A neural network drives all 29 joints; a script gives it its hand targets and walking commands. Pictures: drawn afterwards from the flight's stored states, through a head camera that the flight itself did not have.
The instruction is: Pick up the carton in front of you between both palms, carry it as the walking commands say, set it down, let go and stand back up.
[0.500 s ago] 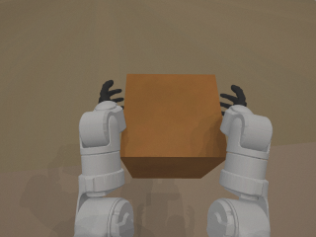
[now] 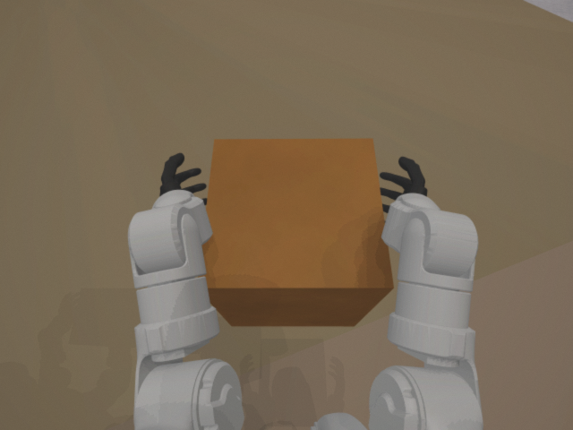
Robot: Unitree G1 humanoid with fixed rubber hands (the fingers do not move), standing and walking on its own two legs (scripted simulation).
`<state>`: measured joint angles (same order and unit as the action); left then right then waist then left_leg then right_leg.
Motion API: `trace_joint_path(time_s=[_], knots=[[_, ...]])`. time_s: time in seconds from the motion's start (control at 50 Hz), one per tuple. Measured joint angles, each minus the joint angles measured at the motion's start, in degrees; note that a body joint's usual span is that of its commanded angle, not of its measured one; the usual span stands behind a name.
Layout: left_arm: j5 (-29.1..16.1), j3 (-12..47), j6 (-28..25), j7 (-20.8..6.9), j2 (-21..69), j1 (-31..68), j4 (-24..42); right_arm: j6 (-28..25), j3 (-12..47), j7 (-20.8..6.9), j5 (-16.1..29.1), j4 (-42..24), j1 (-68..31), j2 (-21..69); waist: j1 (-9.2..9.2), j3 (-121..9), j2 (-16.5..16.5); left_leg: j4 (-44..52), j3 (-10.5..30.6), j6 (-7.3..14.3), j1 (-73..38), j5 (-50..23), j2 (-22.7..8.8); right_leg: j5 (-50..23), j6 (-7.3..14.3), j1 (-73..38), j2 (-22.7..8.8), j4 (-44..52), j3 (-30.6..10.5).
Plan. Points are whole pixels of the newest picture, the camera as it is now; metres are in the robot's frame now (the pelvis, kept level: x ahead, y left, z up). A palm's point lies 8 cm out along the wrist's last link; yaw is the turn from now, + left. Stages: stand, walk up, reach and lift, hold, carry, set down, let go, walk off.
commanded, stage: carry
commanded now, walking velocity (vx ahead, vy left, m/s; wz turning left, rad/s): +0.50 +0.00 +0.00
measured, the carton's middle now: (293, 244) +0.38 -0.04 +0.04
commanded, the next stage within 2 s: none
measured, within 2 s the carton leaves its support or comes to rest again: neither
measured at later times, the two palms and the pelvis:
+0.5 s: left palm (169, 39) +0.64 +0.12 +0.23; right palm (345, 32) +0.67 -0.16 +0.22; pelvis +0.30 -0.04 +0.05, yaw +1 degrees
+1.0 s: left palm out of the picture +0.97 +0.15 +0.23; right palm out of the picture +0.96 -0.14 +0.23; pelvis +0.61 +0.02 +0.08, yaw -1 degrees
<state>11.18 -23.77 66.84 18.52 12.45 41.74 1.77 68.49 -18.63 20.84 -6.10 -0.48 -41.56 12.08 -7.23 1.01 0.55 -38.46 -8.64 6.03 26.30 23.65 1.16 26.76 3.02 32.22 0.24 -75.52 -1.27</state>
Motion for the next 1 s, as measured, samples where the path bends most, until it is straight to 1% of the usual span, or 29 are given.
trace_joint_path(time_s=[0.06,0.12,0.16,0.2,0.22,0.24,0.26,0.28,0.32,0.34,0.38,0.42,0.46,0.5,0.54,0.6,0.64,0.66,0.68,0.7,0.72,0.74,0.76,0.78,0.82,0.86,0.94,1.0], knots=[[-0.16,1.19,-0.52,0.07,0.20,-0.41,3.57,-0.97,0.35,-0.63,0.69,-2.19,-0.42,-0.15,0.94,0.64,-0.12,4.48,0.23,-0.16,-4.78,0.75,-0.07,-0.13,-0.36,7.10,-1.78,6.77,1.59],[-0.81,2.14,-0.42,-0.42,-0.56,-0.51,5.19,-1.22,1.01,-1.08,0.51,-3.44,-0.81,-0.24,2.33,-0.16,-0.48,8.08,0.77,-1.44,-9.57,2.14,-0.58,-3.03,-0.91,9.00,-3.20,20.47,3.49],[-0.98,2.62,-0.26,-0.83,-0.76,-0.73,4.42,-0.44,0.98,-1.48,-0.42,-3.68,-0.67,-0.34,4.01,-1.49,-1.33,9.29,1.42,-2.67,-13.02,4.09,-1.64,-5.49,-1.22,6.53,-3.25,29.45,5.74],[-1.83,3.23,0.53,-1.05,-0.96,-0.25,2.79,0.49,0.06,-1.86,-1.83,-3.31,-0.78,-0.64,6.33,-3.08,-2.33,7.38,2.11,-3.83,-15.65,7.63,-3.46,-7.08,-0.96,1.26,-2.16,37.42,8.85],[-2.17,3.66,0.64,-1.10,-0.86,0.42,1.59,0.77,-0.38,-2.00,-2.36,-2.99,-1.05,-1.37,7.68,-3.44,-3.22,3.62,2.30,-3.94,-15.78,9.84,-5.03,-9.08,-1.05,-0.68,-1.23,38.20,10.00],[-2.43,4.51,0.52,-0.93,-0.71,0.88,0.35,0.74,-0.86,-2.35,-2.65,-2.42,-1.02,-2.30,9.18,-3.79,-3.61,-3.05,3.20,-3.86,-14.13,8.99,-6.01,-8.62,-1.24,-1.45,-0.64,36.68,10.77],[-2.27,5.31,0.50,-0.19,-0.51,1.03,-0.77,0.67,-1.33,-2.76,-2.79,-1.55,-0.85,-2.91,10.64,-4.07,-3.17,-11.17,5.17,-3.85,-11.41,8.19,-5.34,-7.22,-1.31,-2.32,-0.38,35.85,10.87],[-2.17,5.74,0.88,0.67,-0.38,1.01,-1.69,0.59,-2.01,-3.07,-3.31,-0.16,-0.90,-3.00,11.71,-4.22,-2.56,-19.35,6.90,-3.57,-8.23,7.79,-3.98,-6.05,-1.28,-3.61,-0.23,36.25,10.70],[-2.34,5.82,1.86,1.68,-0.39,0.74,-3.34,0.83,-3.32,-3.21,-4.79,1.75,-0.79,-2.31,13.25,-4.35,-1.41,-31.34,8.01,-2.68,-1.99,6.61,-1.61,-5.30,-1.45,-6.81,-0.10,39.13,9.94],[-2.48,5.64,2.17,1.86,-0.46,0.62,-3.82,0.92,-4.06,-3.16,-5.55,2.19,-0.82,-1.66,13.77,-4.29,-1.02,-34.51,7.77,-2.28,0.93,5.29,-1.04,-5.22,-1.32,-8.40,-0.08,40.77,9.57],[-3.16,5.36,2.11,2.11,-0.61,0.82,-4.58,0.92,-4.94,-2.89,-7.02,2.09,-1.00,-0.74,14.33,-3.93,-0.88,-36.41,7.04,-1.81,6.18,3.40,-0.91,-4.91,-1.25,-11.59,-0.11,43.88,9.09],[-3.65,5.47,1.95,2.20,-0.87,1.26,-4.01,0.59,-5.03,-2.57,-7.44,1.05,-1.20,-0.29,14.21,-3.57,-1.00,-35.85,6.25,-1.87,11.19,1.74,-1.81,-4.36,-1.45,-14.42,-0.12,46.38,8.81],[-4.00,5.38,1.61,2.16,-1.03,2.01,-3.18,0.25,-4.37,-2.31,-7.00,-0.25,-1.30,-0.42,13.70,-3.53,-1.25,-33.75,5.69,-2.35,15.67,-0.43,-3.28,-3.69,-1.89,-17.05,0.01,48.64,8.54],[-3.90,5.01,1.35,1.75,-1.18,2.85,-3.15,0.24,-3.76,-2.14,-6.43,-0.73,-1.62,-0.86,12.88,-3.83,-1.58,-29.10,5.31,-2.97,18.44,-3.31,-4.75,-2.91,-2.39,-19.81,0.05,50.87,8.15],[-3.37,4.73,1.44,1.39,-1.11,3.50,-3.64,0.53,-3.49,-2.12,-5.87,-0.52,-1.84,-1.44,11.90,-4.27,-1.62,-22.11,4.94,-3.10,19.09,-4.95,-5.55,-1.80,-3.16,-22.82,-0.26,52.83,7.72],[-2.33,4.21,1.69,0.86,-0.74,3.10,-4.13,1.03,-3.64,-2.29,-5.20,0.81,-2.04,-1.83,9.88,-5.34,-1.26,-10.75,3.25,-3.06,16.49,-7.35,-5.46,0.44,-4.90,-27.84,-1.35,55.55,7.15],[-1.56,3.72,1.80,0.48,-0.61,2.65,-4.40,0.92,-3.53,-2.51,-4.66,2.52,-2.35,-2.17,8.01,-5.69,-0.55,-4.21,0.58,-2.78,12.66,-7.55,-4.10,3.09,-6.00,-30.82,-2.77,55.28,7.05],[-1.30,3.41,1.87,0.30,-0.60,2.30,-4.04,0.81,-3.37,-2.59,-4.24,3.22,-2.63,-2.26,7.01,-5.58,-0.18,-0.93,-0.92,-2.50,9.80,-7.67,-2.94,4.97,-6.28,-31.47,-3.70,52.89,7.26],[-0.91,3.13,1.87,0.13,-0.88,2.04,-3.68,0.45,-3.18,-2.74,-3.76,4.23,-3.07,-2.18,5.88,-5.07,0.34,1.21,-1.64,-1.94,7.23,-10.62,-1.79,6.99,-6.23,-30.97,-4.88,47.61,7.56],[-0.46,2.79,1.60,-0.01,-1.39,1.60,-3.29,0.13,-2.73,-2.90,-3.04,4.83,-3.41,-1.86,4.72,-4.30,0.45,0.57,-1.85,-1.24,6.13,-14.90,-1.46,5.45,-5.72,-28.70,-5.79,39.13,7.17],[-0.30,2.39,0.96,-0.08,-1.93,1.03,-3.28,-0.08,-2.15,-2.99,-2.50,4.99,-3.42,-1.39,3.31,-3.62,-0.02,-1.22,-1.63,-0.62,5.81,-15.83,-1.46,4.01,-5.02,-25.18,-5.11,29.32,5.02],[-0.34,2.11,0.37,-0.12,-2.21,0.65,-3.72,-0.24,-1.62,-2.69,-2.52,4.88,-3.03,-0.95,2.67,-2.91,-0.30,-2.17,-1.54,-0.21,5.10,-14.49,-1.48,3.26,-3.94,-20.90,-3.69,19.41,2.33],[-0.37,1.63,0.20,-0.11,-2.08,0.31,-3.72,-0.24,-1.22,-2.25,-2.58,4.52,-2.39,-0.56,2.26,-2.30,-0.49,-2.05,-1.24,-0.03,4.05,-12.67,-1.30,2.21,-2.81,-16.64,-2.40,11.26,0.77],[-0.31,1.27,0.25,0.00,-1.82,0.02,-3.40,-0.26,-0.89,-1.91,-2.34,4.04,-1.64,-0.31,1.93,-1.75,-0.44,-1.30,-1.05,0.07,2.91,-11.48,-1.05,1.25,-1.95,-12.67,-1.56,5.68,0.17],[-0.57,0.96,0.37,0.30,-0.88,-0.48,-1.78,-0.38,-0.84,-1.69,-1.46,2.06,-0.16,-0.02,2.16,-0.82,-0.09,1.21,-1.03,-0.15,0.46,-10.82,-0.70,-0.82,-0.97,-5.51,-1.09,1.59,0.31],[-0.81,1.53,0.01,0.46,-0.22,-0.83,0.40,-0.91,-0.94,-1.87,-0.67,-0.35,0.69,0.11,2.82,-0.05,0.11,3.65,-0.98,-0.12,-1.98,-10.31,-0.40,-2.96,-0.48,0.19,-1.65,3.36,1.16],[-1.73,3.26,-0.93,0.43,-0.40,-1.57,4.68,-2.40,-0.32,-2.32,-0.30,-4.21,1.14,0.64,4.02,-0.01,0.59,8.19,-0.56,-0.25,-6.86,-8.82,0.25,-6.87,-1.16,7.66,-3.70,13.18,2.44],[-2.40,4.19,-0.85,0.02,-0.86,-1.90,5.27,-2.53,-0.17,-2.82,-1.12,-5.01,1.36,0.73,4.86,-1.22,0.80,11.09,0.26,-1.04,-11.01,-7.15,0.56,-12.87,-1.56,9.23,-4.63,22.59,3.01]])
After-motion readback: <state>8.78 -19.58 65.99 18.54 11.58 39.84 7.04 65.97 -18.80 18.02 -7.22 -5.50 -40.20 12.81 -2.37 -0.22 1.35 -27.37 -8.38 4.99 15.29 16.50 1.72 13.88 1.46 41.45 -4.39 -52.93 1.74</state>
